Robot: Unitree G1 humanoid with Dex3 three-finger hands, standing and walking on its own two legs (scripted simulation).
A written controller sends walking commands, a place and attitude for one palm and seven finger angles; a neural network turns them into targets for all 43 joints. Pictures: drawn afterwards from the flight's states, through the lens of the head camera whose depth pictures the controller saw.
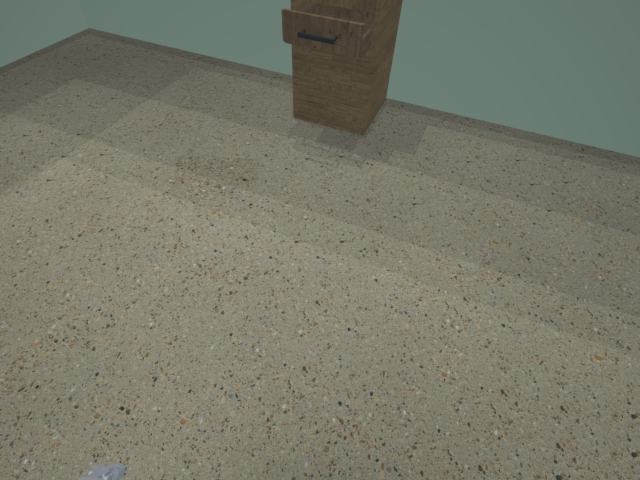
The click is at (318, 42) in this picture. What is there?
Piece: drawer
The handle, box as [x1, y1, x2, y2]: [297, 29, 337, 43]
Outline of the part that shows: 297,33 297,36 328,43 333,43 337,38 337,36 333,38 328,38 308,34 304,32 305,29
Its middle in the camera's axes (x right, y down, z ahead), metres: -0.02 -0.90 +1.72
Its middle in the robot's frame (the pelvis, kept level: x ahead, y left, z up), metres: +1.87 +0.11 -0.21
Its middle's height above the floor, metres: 0.56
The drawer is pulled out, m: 0.14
